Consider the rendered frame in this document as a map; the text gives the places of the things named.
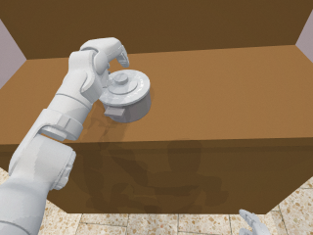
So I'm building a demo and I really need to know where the left robot upper arm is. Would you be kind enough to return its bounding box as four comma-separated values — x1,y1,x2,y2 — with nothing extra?
0,133,76,235

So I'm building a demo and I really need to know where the pot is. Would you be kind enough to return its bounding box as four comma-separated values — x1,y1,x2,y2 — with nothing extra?
103,90,152,123

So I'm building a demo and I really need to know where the robot left forearm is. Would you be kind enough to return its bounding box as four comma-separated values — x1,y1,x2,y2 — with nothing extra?
8,45,109,176

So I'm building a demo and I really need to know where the left robot hand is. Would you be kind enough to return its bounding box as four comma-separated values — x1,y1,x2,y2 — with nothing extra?
80,37,129,88

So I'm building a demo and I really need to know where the lid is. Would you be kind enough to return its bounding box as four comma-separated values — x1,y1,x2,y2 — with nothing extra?
99,70,151,107

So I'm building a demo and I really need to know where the right robot hand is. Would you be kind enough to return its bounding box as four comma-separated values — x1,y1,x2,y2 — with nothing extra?
239,209,271,235

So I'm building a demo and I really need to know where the knob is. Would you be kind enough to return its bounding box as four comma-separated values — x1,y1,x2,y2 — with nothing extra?
113,72,129,85

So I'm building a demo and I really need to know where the table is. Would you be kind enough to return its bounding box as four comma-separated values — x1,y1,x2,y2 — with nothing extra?
0,0,313,214

